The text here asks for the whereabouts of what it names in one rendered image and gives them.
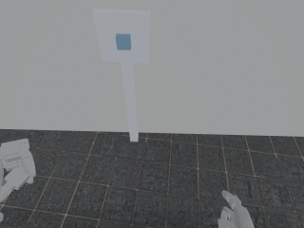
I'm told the button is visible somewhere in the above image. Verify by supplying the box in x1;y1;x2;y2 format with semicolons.
115;33;131;50

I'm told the robot right hand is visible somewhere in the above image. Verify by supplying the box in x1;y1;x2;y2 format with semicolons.
218;190;255;228

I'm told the panel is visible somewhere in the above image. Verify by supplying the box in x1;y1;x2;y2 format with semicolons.
92;9;151;142

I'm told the robot left hand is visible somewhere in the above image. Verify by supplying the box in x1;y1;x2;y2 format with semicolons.
0;138;36;202

